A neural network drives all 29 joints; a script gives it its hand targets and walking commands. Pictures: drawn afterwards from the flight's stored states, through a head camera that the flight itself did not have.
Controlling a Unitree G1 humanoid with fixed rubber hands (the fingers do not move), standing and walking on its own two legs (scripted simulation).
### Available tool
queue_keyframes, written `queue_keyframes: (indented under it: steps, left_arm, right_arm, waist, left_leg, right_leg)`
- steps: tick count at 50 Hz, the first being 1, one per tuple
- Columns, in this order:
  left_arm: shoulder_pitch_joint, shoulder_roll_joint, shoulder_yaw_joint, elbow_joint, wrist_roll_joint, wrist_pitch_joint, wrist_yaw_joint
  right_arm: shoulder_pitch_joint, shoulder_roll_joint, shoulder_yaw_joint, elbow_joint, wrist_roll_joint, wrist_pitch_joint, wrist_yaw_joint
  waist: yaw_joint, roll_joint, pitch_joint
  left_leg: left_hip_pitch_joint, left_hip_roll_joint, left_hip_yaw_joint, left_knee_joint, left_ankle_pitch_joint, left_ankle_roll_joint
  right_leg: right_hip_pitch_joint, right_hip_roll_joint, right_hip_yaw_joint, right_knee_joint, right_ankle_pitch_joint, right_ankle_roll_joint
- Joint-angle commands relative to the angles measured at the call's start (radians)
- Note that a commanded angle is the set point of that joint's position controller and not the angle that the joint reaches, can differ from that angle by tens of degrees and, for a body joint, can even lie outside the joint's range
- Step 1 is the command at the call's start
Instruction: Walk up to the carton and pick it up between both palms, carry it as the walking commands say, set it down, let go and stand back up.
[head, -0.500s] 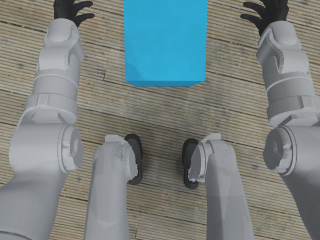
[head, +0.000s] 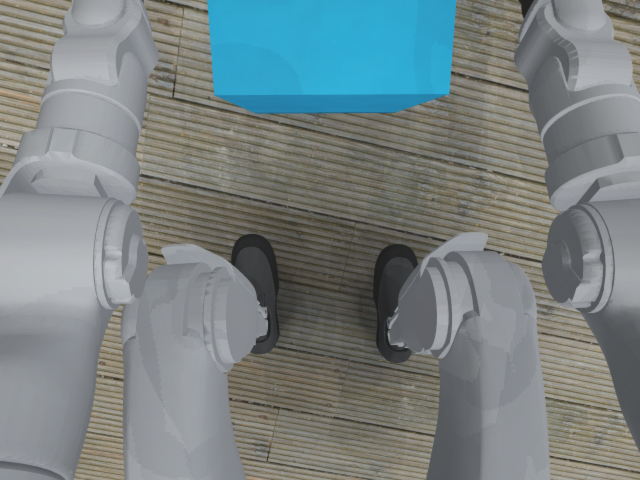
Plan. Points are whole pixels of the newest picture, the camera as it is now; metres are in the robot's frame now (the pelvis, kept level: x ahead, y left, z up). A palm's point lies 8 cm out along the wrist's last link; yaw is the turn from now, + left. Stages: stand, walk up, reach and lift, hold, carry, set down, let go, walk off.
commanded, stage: reach and lift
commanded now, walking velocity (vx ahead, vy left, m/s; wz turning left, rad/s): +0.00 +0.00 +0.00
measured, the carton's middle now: (327, 13) +0.55 +0.00 -0.27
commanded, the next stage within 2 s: none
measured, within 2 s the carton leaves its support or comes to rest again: leaves its support in 1.64 s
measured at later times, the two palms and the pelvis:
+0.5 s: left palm out of the picture +0.56 +0.18 -0.20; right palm out of the picture +0.54 -0.19 -0.20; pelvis +0.00 +0.00 -0.03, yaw +0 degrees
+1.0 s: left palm out of the picture +0.56 +0.15 -0.20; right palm out of the picture +0.55 -0.15 -0.20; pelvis +0.00 +0.00 -0.02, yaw +0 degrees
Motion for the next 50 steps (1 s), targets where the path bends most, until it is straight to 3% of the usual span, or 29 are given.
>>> queue_keyframes:
  steps: [1,11,31,43,47,50]
  left_arm:
    - [-0.287,0.132,-0.009,-0.063,-0.021,-0.029,-0.004]
    - [-0.357,0.172,-0.047,-0.103,-0.071,-0.040,0.011]
    - [-0.330,0.100,-0.038,-0.018,-0.044,-0.048,0.007]
    - [-0.379,0.022,-0.052,-0.039,-0.021,-0.056,0.027]
    - [-0.394,-0.058,-0.086,-0.043,-0.038,-0.057,0.015]
    - [-0.406,-0.114,-0.103,-0.049,-0.043,-0.059,0.002]
  right_arm:
    - [-0.278,-0.124,0.013,-0.066,0.019,-0.027,0.000]
    - [-0.347,-0.161,0.062,-0.115,0.065,-0.033,-0.023]
    - [-0.327,-0.078,0.059,-0.044,0.032,-0.034,-0.013]
    - [-0.365,-0.024,0.058,-0.040,0.009,-0.050,-0.029]
    - [-0.381,0.026,0.078,-0.051,0.007,-0.055,-0.023]
    - [-0.397,0.088,0.101,-0.055,0.017,-0.055,-0.005]
  waist:
    - [-0.005,0.026,-1.162]
    - [-0.001,0.027,-1.285]
    - [0.007,0.010,-1.079]
    - [-0.001,0.029,-1.111]
    - [-0.025,0.035,-1.097]
    - [-0.024,0.032,-1.081]
  left_leg:
    - [0.695,-0.061,-0.016,-0.058,0.282,-0.031]
    - [0.763,-0.052,-0.005,0.019,0.333,-0.035]
    - [0.645,-0.066,-0.009,-0.013,0.264,-0.032]
    - [0.710,-0.089,-0.007,-0.016,0.281,-0.039]
    - [0.724,-0.098,-0.010,-0.020,0.284,-0.039]
    - [0.726,-0.102,-0.011,-0.025,0.286,-0.035]
  right_leg:
    - [0.490,0.039,0.015,-0.156,0.302,0.038]
    - [0.610,0.036,0.013,-0.089,0.357,0.041]
    - [0.506,0.055,0.023,-0.111,0.298,0.041]
    - [0.542,0.077,0.017,-0.115,0.314,0.039]
    - [0.546,0.081,0.012,-0.122,0.318,0.036]
    - [0.545,0.085,0.011,-0.124,0.322,0.035]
